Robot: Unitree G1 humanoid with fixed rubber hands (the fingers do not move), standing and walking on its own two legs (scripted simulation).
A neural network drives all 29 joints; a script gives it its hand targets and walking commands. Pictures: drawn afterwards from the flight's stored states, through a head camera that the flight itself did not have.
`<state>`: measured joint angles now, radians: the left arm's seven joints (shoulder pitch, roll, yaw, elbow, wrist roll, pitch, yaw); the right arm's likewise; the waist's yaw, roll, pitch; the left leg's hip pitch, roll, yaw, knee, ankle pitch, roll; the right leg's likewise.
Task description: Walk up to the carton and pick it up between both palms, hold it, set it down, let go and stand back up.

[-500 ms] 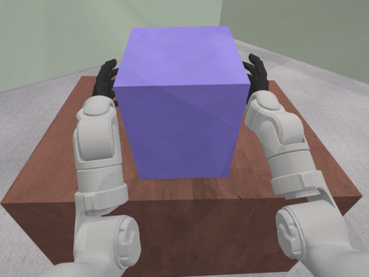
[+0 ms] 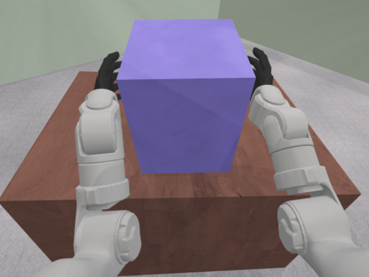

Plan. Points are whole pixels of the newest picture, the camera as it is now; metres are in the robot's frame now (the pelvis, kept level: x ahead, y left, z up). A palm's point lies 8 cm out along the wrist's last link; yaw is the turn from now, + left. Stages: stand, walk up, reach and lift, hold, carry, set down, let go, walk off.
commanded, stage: hold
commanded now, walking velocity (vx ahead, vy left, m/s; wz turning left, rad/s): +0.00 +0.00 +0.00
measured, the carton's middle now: (184, 100) +0.41 -0.02 +0.21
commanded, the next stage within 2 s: none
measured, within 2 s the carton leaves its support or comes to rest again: neither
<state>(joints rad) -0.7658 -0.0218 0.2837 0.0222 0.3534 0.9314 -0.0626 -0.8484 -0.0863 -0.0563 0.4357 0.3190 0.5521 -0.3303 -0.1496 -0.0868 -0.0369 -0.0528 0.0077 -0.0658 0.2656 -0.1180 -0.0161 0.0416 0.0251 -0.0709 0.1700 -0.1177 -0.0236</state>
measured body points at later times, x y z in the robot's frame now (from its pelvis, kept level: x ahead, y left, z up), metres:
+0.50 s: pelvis +0.00 +0.00 +0.00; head -0.04 +0.01 +0.45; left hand +0.36 +0.16 +0.24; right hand +0.38 -0.14 +0.24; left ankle +0.02 +0.13 -0.75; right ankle -0.01 -0.10 -0.75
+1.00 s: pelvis -0.01 +0.01 +0.00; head -0.04 +0.03 +0.45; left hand +0.38 +0.15 +0.24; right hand +0.38 -0.14 +0.24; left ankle +0.02 +0.13 -0.75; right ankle -0.01 -0.10 -0.75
